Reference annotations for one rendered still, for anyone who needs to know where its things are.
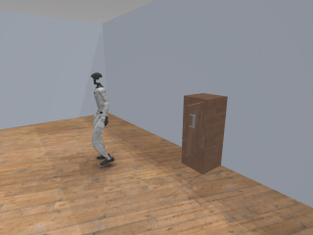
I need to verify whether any left robot thigh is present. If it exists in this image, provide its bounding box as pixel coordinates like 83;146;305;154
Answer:
92;118;109;147

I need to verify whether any humanoid robot head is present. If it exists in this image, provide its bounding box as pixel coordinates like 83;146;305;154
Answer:
91;72;104;89

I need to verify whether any cupboard door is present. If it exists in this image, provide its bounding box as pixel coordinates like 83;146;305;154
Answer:
184;101;206;158

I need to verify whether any left robot forearm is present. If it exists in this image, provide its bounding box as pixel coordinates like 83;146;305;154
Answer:
100;103;110;122

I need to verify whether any left robot hand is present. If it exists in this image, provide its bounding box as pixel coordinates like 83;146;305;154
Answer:
95;121;105;135

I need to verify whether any robot left upper arm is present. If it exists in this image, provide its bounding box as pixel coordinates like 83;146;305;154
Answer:
98;87;110;106

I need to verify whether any handle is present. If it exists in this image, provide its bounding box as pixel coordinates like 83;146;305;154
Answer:
190;115;196;128

